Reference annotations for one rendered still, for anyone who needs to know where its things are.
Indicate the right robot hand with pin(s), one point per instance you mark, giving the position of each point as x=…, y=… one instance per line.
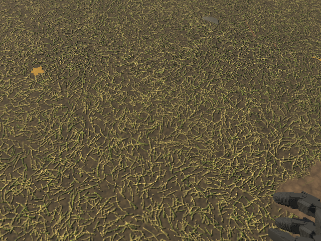
x=307, y=229

